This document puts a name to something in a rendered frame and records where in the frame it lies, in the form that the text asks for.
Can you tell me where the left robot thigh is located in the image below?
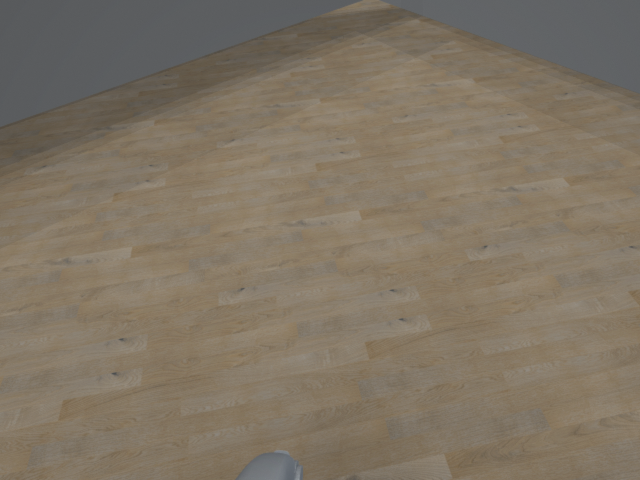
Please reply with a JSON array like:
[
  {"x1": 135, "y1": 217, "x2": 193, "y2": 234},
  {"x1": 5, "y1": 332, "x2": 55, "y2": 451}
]
[{"x1": 235, "y1": 452, "x2": 303, "y2": 480}]

